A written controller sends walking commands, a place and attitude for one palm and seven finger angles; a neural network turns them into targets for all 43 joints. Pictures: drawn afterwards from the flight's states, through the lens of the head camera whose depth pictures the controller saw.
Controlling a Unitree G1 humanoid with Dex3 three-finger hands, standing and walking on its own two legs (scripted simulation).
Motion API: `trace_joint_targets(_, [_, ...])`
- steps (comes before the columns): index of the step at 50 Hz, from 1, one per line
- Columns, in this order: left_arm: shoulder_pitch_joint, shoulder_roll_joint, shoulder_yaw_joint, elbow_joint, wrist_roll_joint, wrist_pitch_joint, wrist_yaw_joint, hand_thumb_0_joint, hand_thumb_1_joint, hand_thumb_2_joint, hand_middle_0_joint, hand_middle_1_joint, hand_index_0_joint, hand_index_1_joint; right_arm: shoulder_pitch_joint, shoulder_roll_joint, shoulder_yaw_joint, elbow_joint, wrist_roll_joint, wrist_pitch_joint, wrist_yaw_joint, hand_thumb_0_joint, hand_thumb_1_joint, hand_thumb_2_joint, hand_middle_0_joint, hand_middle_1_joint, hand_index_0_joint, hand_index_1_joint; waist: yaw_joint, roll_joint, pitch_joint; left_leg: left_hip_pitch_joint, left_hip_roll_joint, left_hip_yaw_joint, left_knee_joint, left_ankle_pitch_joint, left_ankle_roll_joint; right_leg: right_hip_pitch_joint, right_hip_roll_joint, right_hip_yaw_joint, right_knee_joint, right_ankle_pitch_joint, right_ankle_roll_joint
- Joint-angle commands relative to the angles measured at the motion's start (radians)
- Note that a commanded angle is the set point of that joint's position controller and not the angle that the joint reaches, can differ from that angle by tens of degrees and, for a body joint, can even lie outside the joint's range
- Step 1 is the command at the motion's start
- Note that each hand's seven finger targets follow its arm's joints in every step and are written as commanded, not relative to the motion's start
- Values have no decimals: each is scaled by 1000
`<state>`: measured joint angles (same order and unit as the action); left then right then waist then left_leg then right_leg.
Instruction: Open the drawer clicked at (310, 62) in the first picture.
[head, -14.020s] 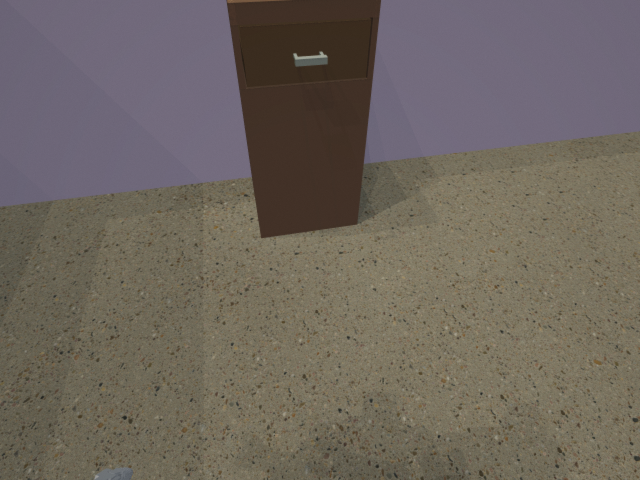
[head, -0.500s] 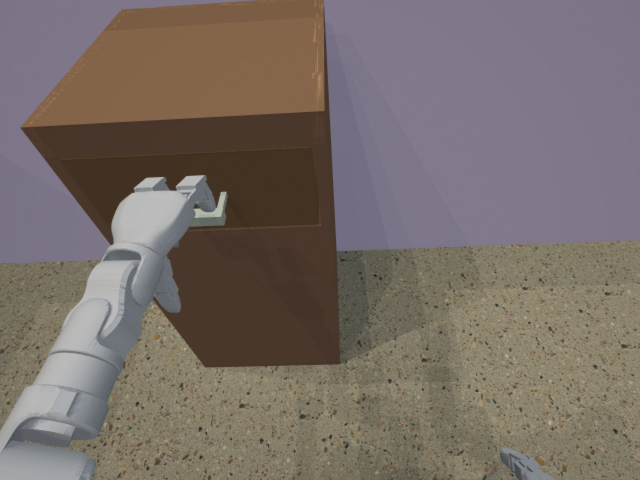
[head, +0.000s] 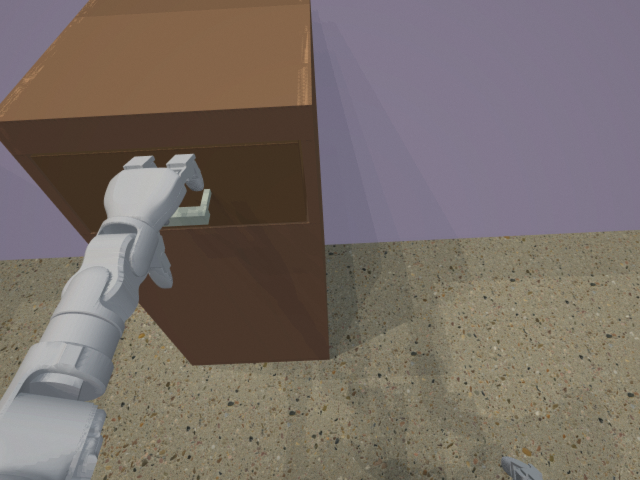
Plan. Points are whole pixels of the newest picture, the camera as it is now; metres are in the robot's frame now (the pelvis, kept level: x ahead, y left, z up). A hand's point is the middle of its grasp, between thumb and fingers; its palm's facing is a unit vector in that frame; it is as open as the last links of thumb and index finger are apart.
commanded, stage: move the hooked fingers above the handle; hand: left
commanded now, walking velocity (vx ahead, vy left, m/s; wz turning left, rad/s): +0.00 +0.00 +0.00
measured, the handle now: (179, 206) +0.51 +0.26 +0.02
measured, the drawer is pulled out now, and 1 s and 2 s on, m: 0.00 0.00 0.00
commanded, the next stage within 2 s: none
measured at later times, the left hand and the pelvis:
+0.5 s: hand (174, 198) +0.47 +0.24 +0.08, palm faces +0.02 -0.04 -1.00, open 13.8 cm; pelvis +0.00 +0.00 -0.01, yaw -1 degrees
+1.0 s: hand (164, 203) +0.46 +0.25 +0.08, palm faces +0.00 -0.01 -1.00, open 13.8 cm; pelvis -0.01 +0.01 -0.01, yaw -1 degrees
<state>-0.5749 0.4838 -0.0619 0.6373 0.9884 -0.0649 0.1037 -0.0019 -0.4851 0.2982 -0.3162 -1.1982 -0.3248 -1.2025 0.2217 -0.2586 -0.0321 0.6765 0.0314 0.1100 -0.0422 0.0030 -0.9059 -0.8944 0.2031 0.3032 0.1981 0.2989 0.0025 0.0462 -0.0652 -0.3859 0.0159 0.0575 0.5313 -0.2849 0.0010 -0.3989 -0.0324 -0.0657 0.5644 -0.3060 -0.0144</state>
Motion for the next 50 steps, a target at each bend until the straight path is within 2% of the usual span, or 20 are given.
trace_joint_targets(1, [-434, 311, 150, -75, 15, 39, 72, 0, -500, 300, -300, -1200, -300, -1200, 30, -131, -48, -90, 1, -24, -7, 0, -900, -900, 200, 300, 200, 300, 2, -33, -337, 89, -42, -6, -7, 372, 36, 164, 43, 39, -28, 394, -20])
trace_joint_targets(5, [-470, 301, 113, -27, 14, 39, 36, 0, -500, 300, -300, -1200, -300, -1200, 62, -144, -55, -91, 2, -18, -11, 0, -900, -900, 200, 300, 200, 300, -23, -45, -377, 80, -44, -1, 6, 371, 45, 180, 39, 49, -28, 433, -14])
trace_joint_targets(9, [-529, 271, 78, -28, -8, -19, -6, 0, -500, 300, -300, -1200, -300, -1200, 94, -147, -63, -84, 0, -14, -19, 0, -900, -900, 200, 300, 200, 300, -63, -85, -352, 76, -44, -8, 20, 344, 54, 151, 40, 56, -40, 426, -7])
trace_joint_targets(11, [-561, 263, 67, -33, -9, -54, -5, 0, -500, 300, -300, -1200, -300, -1200, 110, -145, -67, -77, -2, -15, -19, 0, -900, -900, 200, 300, 200, 300, -68, -52, -339, 78, -47, -13, 27, 324, 55, 113, 42, 61, -38, 396, -10])
trace_joint_targets(12, [-583, 294, 93, -38, -5, -70, 2, 0, -500, 300, -300, -1200, -300, -1200, 121, -149, -69, -68, -3, -15, -21, 0, -900, -900, 200, 300, 200, 300, -70, -44, -342, 76, -46, -15, 32, 319, 54, 98, 43, 62, -35, 385, -11])
trace_joint_targets(15, [-652, 352, 140, -32, 14, -101, 49, 0, -500, 300, -300, -1200, -300, -1200, 146, -151, -71, -56, -5, -13, -20, 0, -900, -900, 200, 300, 200, 300, -71, -6, -370, 58, -45, -28, 46, 334, 50, 71, 48, 60, -11, 368, -17])
trace_joint_targets(16, [-637, 353, 154, -5, 22, -100, 69, 0, -500, 300, -300, -1200, -300, -1200, 157, -147, -74, -51, -8, -14, -17, 0, -900, -900, 200, 300, 200, 300, -62, 6, -385, 58, -45, -27, 55, 356, 47, 65, 52, 56, 0, 376, -20])
trace_joint_targets(20, [-572, 470, 273, 21, 42, -64, 142, 0, -500, 300, -300, -1200, -300, -1200, 162, -144, -76, -57, -19, -12, -3, 0, -900, -900, 200, 300, 200, 300, -6, 65, -504, 48, -43, -15, 69, 458, 38, 142, 53, 54, 38, 466, -24])
trace_joint_targets(23, [-505, 405, 215, 117, 45, 7, 147, 0, -500, 300, -300, -1200, -300, -1200, 147, -150, -72, -61, -12, -8, 9, 0, -900, -900, 200, 300, 200, 300, -11, 20, -419, -3, -36, 4, 50, 411, 34, 128, 55, 43, 22, 446, -19])
trace_joint_targets(25, [-465, 431, 227, 164, 45, 36, 130, 0, -500, 300, -300, -1200, -300, -1200, 144, -161, -68, -66, -5, -1, 8, 0, -900, -900, 200, 300, 200, 300, -10, -50, -397, -35, -34, 11, 34, 370, 38, 154, 54, 45, 7, 430, -13])
trace_joint_targets(27, [-507, 439, 208, 165, 47, 54, 120, 0, -500, 300, -300, -1200, -300, -1200, 131, -166, -65, -73, 1, 1, 1, 0, -900, -900, 200, 300, 200, 300, -26, -70, -368, -46, -36, 16, 17, 301, 43, 150, 52, 53, -17, 376, -7])
trace_joint_targets(29, [-550, 444, 202, 142, 41, 37, 96, 0, -500, 300, -300, -1200, -300, -1200, 139, -171, -64, -75, 2, -2, -11, 0, -900, -900, 200, 300, 200, 300, -43, -95, -379, -37, -32, 11, 11, 290, 51, 168, 47, 59, -29, 371, -5])
trace_joint_targets(30, [-568, 455, 204, 105, 42, 17, 86, 0, -500, 300, -300, -1200, -300, -1200, 144, -171, -67, -80, 3, -4, -16, 0, -900, -900, 200, 300, 200, 300, -42, -66, -414, -13, -34, 8, 12, 302, 54, 172, 48, 62, -26, 381, -5])
trace_joint_targets(33, [-611, 378, 144, -12, 36, -53, 57, 0, -500, 300, -300, -1200, -300, -1200, 155, -159, -78, -79, -4, -12, -24, 0, -900, -900, 200, 300, 200, 300, -61, 32, -451, 95, -30, -7, 26, 355, 55, 114, 54, 60, -23, 375, -12])
trace_joint_targets(37, [-624, 240, 47, -42, 8, -100, 50, 0, -500, 300, -300, -1200, -300, -1200, 165, -148, -84, -58, -9, -19, -18, 0, -900, -900, 200, 300, 200, 300, -95, 43, -359, 157, -21, -36, 34, 332, 50, -17, 63, 44, -42, 275, -15])
trace_joint_targets(40, [-621, 302, 105, 17, 9, -87, 77, 0, -500, 300, -300, -1200, -300, -1200, 169, -153, -77, -43, -7, -15, -13, 0, -900, -900, 200, 300, 200, 300, -78, 27, -334, 123, -23, -45, 26, 305, 43, -24, 63, 37, -38, 240, -22])
trace_joint_targets(43, [-642, 314, 118, 67, 25, -45, 115, 0, -500, 300, -300, -1200, -300, -1200, 160, -154, -66, -42, -8, -15, -1, 0, -900, -900, 200, 300, 200, 300, -65, 36, -323, 87, -25, -47, 20, 308, 34, -26, 64, 26, -20, 240, -29])
trace_joint_targets(44, [-647, 361, 158, 89, 35, -33, 127, 0, -500, 300, -300, -1200, -300, -1200, 158, -160, -65, -41, -11, -13, -2, 0, -900, -900, 200, 300, 200, 300, -57, 29, -333, 73, -24, -45, 22, 313, 33, -12, 63, 28, -16, 241, -30])
trace_joint_targets(45, [-643, 353, 144, 115, 45, -12, 135, 0, -500, 300, -300, -1200, -300, -1200, 150, -156, -61, -48, -9, -12, 0, 0, -900, -900, 200, 300, 200, 300, -57, 22, -334, 58, -25, -41, 20, 303, 32, -9, 62, 28, -11, 240, -27])
trace_joint_targets(50, [-617, 382, 164, 120, 61, 29, 130, 0, -500, 300, -300, -1200, -300, -1200, 145, -156, -63, -75, -14, -13, 0, 0, -900, -900, 200, 300, 200, 300, -36, 24, -454, 77, -27, -19, 34, 372, 36, 82, 59, 38, 2, 334, -22])
